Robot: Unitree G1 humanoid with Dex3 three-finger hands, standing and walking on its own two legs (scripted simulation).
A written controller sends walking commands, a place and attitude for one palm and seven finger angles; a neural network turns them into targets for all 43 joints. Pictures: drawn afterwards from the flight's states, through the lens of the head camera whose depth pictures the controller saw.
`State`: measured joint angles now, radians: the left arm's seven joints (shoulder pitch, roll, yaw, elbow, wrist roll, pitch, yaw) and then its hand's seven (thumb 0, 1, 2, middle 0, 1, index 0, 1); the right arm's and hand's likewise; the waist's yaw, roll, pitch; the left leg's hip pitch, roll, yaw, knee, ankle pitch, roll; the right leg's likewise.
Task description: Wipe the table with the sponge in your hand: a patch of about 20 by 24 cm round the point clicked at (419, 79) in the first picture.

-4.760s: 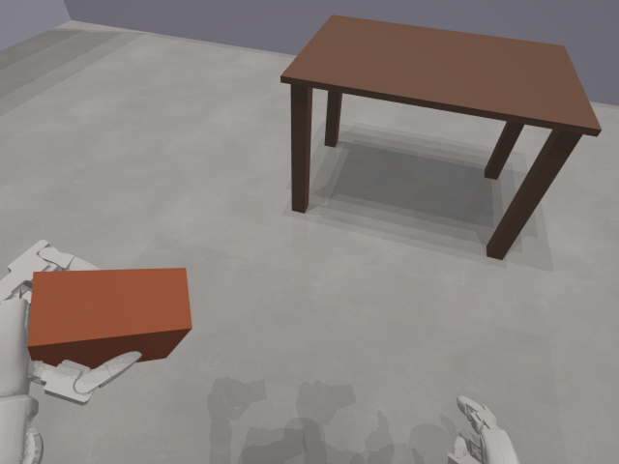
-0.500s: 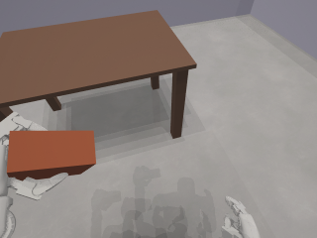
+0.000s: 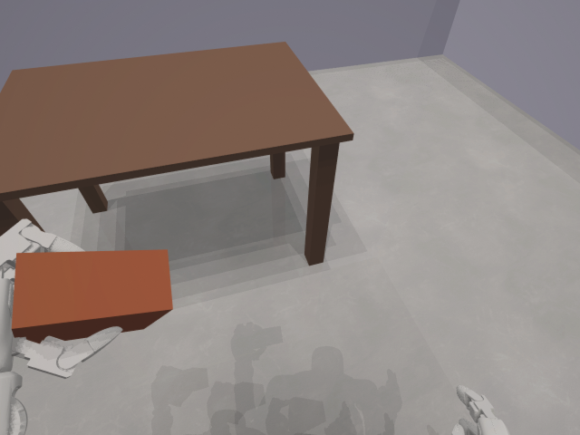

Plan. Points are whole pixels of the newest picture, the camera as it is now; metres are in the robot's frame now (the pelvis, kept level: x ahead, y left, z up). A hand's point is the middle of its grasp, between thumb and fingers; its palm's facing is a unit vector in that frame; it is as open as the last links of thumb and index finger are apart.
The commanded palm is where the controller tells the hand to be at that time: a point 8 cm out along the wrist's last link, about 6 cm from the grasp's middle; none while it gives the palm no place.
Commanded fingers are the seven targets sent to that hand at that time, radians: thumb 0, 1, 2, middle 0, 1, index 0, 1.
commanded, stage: take the last steps up to it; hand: left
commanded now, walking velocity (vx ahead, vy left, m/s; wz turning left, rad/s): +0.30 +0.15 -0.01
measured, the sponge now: (114, 296) +0.23 +0.20 +0.15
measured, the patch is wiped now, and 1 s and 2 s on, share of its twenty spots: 0.00 0.00 0.00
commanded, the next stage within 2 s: come to a stop and stand still in 2.00 s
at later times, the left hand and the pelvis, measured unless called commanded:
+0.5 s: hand (64, 236) +0.29 +0.27 +0.17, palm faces +0.36 -0.80 -0.48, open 10.4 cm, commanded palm +0.24 +0.32 +0.18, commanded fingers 0.00 0.10 1.30 -1.20 -1.60 -1.20 -1.60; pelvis +0.08 +0.04 +0.00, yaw +0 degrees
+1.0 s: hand (95, 171) +0.41 +0.29 +0.16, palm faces +0.34 -0.80 -0.49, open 10.4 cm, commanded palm +0.35 +0.34 +0.18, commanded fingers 0.00 0.10 1.30 -1.20 -1.60 -1.20 -1.60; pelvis +0.19 +0.06 +0.00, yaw -1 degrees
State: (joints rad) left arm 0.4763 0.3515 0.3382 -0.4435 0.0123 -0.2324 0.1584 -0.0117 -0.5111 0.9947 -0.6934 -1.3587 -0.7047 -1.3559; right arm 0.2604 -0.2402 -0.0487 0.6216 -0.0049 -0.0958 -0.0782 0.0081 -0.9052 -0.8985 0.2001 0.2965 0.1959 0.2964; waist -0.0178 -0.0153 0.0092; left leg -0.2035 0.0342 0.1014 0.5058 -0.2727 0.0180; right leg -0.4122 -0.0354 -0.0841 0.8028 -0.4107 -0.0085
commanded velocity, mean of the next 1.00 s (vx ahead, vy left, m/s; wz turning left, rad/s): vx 0.30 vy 0.13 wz -0.03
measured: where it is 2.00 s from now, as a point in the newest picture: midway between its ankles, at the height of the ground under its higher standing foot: (259, 401)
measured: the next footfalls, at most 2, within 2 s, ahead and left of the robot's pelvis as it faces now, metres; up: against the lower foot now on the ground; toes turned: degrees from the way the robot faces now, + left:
left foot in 0.52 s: +0.16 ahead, +0.18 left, +0.00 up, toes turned +9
right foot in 0.82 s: +0.23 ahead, -0.03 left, +0.00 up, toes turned -13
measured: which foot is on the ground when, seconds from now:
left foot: down 0.00-0.14, up 0.16-0.50, down 0.52-0.84, up 0.86-1.00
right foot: down 0.00-0.52, up 0.54-0.80, down 0.82-1.00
